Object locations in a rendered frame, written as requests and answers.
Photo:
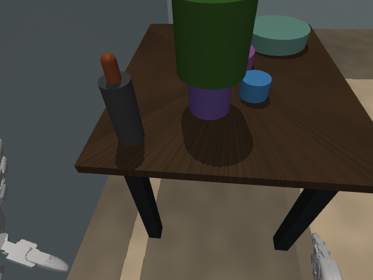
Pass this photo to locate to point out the table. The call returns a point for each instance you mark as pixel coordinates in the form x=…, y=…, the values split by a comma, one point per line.
x=311, y=132

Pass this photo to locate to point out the left robot hand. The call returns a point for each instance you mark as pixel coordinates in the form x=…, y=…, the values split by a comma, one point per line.
x=24, y=253

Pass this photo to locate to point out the right robot hand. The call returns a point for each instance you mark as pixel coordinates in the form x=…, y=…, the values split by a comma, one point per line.
x=324, y=267

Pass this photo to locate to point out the potted plant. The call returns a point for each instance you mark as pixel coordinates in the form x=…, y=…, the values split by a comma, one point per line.
x=212, y=44

